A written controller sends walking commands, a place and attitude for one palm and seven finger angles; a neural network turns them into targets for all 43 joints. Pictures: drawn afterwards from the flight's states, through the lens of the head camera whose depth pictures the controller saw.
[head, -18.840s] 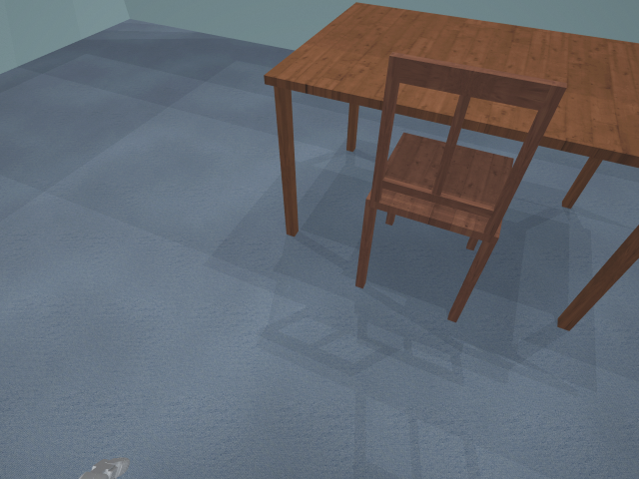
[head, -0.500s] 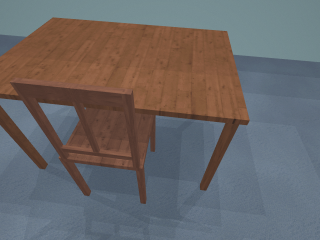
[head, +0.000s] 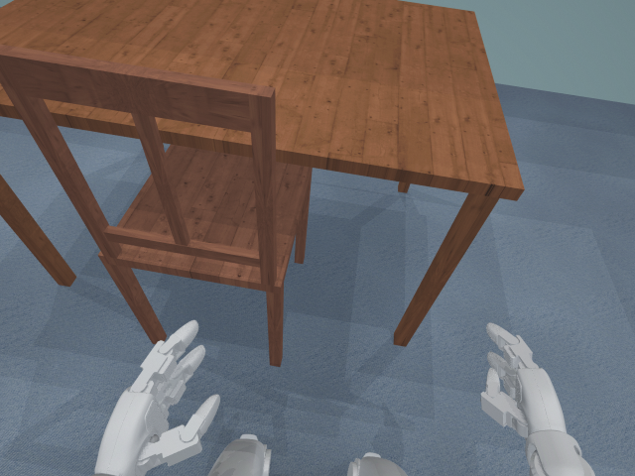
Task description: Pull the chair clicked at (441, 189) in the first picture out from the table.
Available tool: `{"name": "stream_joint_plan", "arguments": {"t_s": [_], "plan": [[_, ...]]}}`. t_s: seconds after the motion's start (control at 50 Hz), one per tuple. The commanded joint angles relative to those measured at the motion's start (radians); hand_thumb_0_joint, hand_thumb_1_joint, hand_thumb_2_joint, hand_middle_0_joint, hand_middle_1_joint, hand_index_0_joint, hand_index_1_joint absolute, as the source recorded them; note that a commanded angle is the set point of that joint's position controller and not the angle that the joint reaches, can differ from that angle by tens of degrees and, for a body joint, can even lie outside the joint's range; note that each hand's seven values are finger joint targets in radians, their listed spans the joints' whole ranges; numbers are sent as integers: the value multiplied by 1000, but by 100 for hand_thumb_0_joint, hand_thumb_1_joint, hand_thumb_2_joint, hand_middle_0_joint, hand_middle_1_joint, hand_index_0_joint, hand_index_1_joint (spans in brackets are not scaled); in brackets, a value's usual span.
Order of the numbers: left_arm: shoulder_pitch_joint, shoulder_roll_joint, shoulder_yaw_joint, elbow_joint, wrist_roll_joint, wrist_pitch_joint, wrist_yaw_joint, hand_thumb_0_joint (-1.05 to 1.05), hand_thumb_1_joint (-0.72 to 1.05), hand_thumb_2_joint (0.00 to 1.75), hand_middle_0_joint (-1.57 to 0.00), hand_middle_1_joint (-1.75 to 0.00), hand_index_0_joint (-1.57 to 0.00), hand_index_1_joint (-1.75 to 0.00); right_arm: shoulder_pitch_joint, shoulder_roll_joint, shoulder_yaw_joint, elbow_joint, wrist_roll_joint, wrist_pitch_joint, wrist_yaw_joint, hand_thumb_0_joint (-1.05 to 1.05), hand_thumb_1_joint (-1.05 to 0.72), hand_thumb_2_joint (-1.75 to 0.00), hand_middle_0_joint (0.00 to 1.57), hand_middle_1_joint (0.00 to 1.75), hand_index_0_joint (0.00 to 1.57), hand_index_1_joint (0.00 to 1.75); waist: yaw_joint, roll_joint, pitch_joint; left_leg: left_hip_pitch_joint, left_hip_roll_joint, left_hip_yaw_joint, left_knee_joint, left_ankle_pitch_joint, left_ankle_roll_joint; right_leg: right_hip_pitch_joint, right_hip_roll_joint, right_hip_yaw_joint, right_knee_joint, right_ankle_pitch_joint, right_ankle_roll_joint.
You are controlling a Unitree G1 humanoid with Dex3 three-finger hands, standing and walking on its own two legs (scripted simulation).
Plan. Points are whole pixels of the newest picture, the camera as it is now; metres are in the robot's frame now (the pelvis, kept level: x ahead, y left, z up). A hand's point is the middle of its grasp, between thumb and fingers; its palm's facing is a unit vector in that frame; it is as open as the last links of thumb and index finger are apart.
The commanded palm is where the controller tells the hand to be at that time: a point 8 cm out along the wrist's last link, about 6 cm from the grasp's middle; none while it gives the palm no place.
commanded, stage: raise the hand toward the chair's back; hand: left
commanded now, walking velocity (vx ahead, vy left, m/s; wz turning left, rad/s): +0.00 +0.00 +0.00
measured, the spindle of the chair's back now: (165, 187) +0.53 +0.30 +0.01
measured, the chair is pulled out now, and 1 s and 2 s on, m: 0.00 0.00 0.00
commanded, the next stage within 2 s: aim the fingers beside a spindle in 1.64 s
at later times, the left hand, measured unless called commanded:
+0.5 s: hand (140, 391) +0.19 +0.21 +0.05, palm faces +0.03 -1.00 -0.05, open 13.9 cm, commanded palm +0.17 +0.25 +0.05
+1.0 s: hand (139, 364) +0.22 +0.22 +0.04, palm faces -0.10 -0.99 -0.03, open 16.8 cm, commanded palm +0.21 +0.28 +0.06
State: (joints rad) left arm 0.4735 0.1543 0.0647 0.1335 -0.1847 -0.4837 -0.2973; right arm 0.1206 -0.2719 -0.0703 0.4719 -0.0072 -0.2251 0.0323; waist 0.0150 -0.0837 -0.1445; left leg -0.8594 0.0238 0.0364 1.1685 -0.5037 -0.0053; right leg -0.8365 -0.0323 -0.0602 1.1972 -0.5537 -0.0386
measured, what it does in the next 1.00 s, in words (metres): stands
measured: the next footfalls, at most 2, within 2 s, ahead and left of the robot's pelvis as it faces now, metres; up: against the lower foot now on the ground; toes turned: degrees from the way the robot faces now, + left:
none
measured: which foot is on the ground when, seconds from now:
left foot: down 0.00-1.00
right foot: down 0.00-1.00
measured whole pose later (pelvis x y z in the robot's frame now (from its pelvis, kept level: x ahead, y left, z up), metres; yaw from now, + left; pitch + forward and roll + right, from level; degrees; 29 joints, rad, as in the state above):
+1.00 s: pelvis +0.00 +0.03 +0.00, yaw +1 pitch +14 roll -3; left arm 0.33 0.29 0.18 0.00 -0.27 -0.26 -0.37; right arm 0.21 -0.22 0.05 0.50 0.01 -0.21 -0.05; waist 0.00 0.03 -0.14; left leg -0.93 0.03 -0.02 1.19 -0.51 0.03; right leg -0.85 -0.02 -0.11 1.13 -0.52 -0.01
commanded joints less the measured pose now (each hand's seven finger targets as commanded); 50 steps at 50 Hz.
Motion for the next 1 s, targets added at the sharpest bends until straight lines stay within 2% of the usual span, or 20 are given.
{"name": "stream_joint_plan", "arguments": {"t_s": [0.0,0.02,0.04,0.1,0.14,0.16,0.24,0.28,0.34,0.36,0.44,0.48,0.52,0.56,0.62,0.66,0.72,0.84,0.92,0.98], "plan": [[-139,163,85,-586,-54,-118,61,0,34,66,-14,-21,-14,-21,-4,-77,-6,-165,9,-27,-30,0,-90,-90,20,30,20,30,-10,224,-217,101,-29,-52,-95,173,42,45,34,76,-186,193,-11],[-157,161,67,-626,-54,-133,56,0,32,65,-14,-21,-14,-21,17,-74,-1,-152,7,-33,-43,0,-90,-90,20,30,20,30,-26,226,-241,117,-25,-57,-73,207,46,38,38,77,-183,223,-9],[-219,149,28,-640,-60,-139,36,0,29,64,-14,-20,-14,-20,34,-86,12,-136,2,-38,-53,0,-90,-90,20,30,20,30,-69,162,-229,105,-15,-75,-45,213,53,-3,53,68,-168,231,-3],[-229,100,-56,-522,-65,-115,-44,0,22,61,-13,-19,-13,-19,42,-97,29,-79,12,-73,-79,0,-90,-90,20,30,20,30,-106,147,-145,39,-5,-95,-22,108,55,-79,56,50,-188,98,7],[-213,107,-50,-381,-77,-28,-98,0,18,59,-13,-19,-13,-19,38,-102,37,-65,24,-81,-97,0,-90,-90,20,30,20,30,-107,88,-93,-20,-7,-107,-30,35,53,-90,62,50,-209,10,8],[-181,129,-24,-347,-71,21,-112,0,15,58,-13,-18,-13,-18,43,-102,32,-66,32,-80,-101,0,-90,-90,20,30,20,30,-98,71,-116,-30,-9,-103,-39,18,51,-76,55,54,-225,-15,13],[-11,246,180,-289,-82,230,-86,0,6,54,-12,-17,-12,-17,-23,-90,21,-117,44,-39,-103,0,-90,-90,20,30,20,30,32,73,-261,-4,-31,-85,-111,59,40,82,37,57,-246,-26,9],[-6,227,217,-408,-115,257,-34,0,1,52,-11,-16,-11,-16,-40,-58,23,-146,40,-20,-98,0,-90,-90,20,30,20,30,63,98,-311,40,-33,-74,-135,124,33,149,29,49,-239,49,7],[-12,216,244,-472,-133,202,58,0,-6,49,-10,-15,-10,-15,-32,-32,25,-129,33,-16,-95,0,-90,-90,20,30,20,30,66,77,-276,42,-22,-80,-139,179,31,152,46,25,-220,116,0],[-35,201,220,-510,-127,161,77,0,-8,48,-10,-15,-10,-15,-19,-30,25,-124,29,-22,-90,0,-90,-90,20,30,20,30,54,119,-247,43,-20,-80,-138,179,29,126,43,28,-217,114,-2],[-109,147,80,-424,-67,42,67,0,-17,44,-9,-13,-9,-13,14,-58,28,-86,20,-36,-80,0,-90,-90,20,30,20,30,-43,107,-65,-14,-14,-95,-122,37,34,-54,48,17,-218,-25,-1],[-112,142,41,-365,-59,24,24,0,-22,42,-9,-12,-9,-12,36,-79,27,-83,27,-50,-85,0,-90,-90,20,30,20,30,-68,104,-41,-40,-19,-92,-120,-58,34,-91,40,38,-244,-119,5],[-128,182,62,-354,-67,35,-19,0,-27,40,-8,-12,-8,-12,56,-100,25,-94,36,-64,-96,0,-90,-90,20,30,20,30,-64,93,-88,-30,-21,-96,-132,-83,38,-67,37,49,-257,-137,4],[-146,241,116,-406,-86,52,-43,0,-31,38,-8,-11,-8,-11,59,-110,21,-107,40,-74,-105,0,-90,-90,20,30,20,30,-42,143,-180,21,-23,-93,-140,-41,41,-21,38,48,-249,-82,3],[-127,280,202,-471,-108,80,-20,0,-38,35,-7,-10,-7,-10,48,-103,19,-115,39,-70,-109,0,-90,-90,20,30,20,30,1,188,-259,105,-22,-95,-172,60,38,48,45,15,-227,34,-1],[-124,266,224,-478,-124,93,9,0,-43,33,-7,-9,-7,-9,43,-88,22,-111,36,-61,-106,0,-90,-90,20,30,20,30,9,204,-248,129,-22,-102,-187,106,34,60,53,-4,-217,86,-3],[-126,226,202,-421,-113,102,36,0,-50,30,-6,-8,-6,-8,42,-84,24,-96,33,-47,-97,0,-90,-90,20,30,20,30,-11,173,-181,119,-18,-104,-186,120,29,39,56,-17,-224,103,0],[-176,218,132,-304,-77,149,-41,0,-50,30,-6,-8,-6,-8,59,-104,36,-105,33,-34,-89,0,-90,-90,20,30,20,30,-45,145,-104,91,-16,-112,-190,95,33,8,61,-16,-237,102,0],[-228,288,218,-364,-111,145,-77,0,-50,30,-6,-8,-6,-8,65,-110,36,-118,31,-41,-95,0,-90,-90,20,30,20,30,-24,153,-221,150,-16,-108,-182,170,32,57,59,-11,-232,161,1],[-257,302,264,-389,-141,123,-66,0,-50,30,-6,-8,-6,-8,63,-102,42,-106,27,-45,-95,0,-90,-90,20,30,20,30,-13,177,-243,180,-15,-115,-186,206,25,65,61,-18,-220,184,-3]]}}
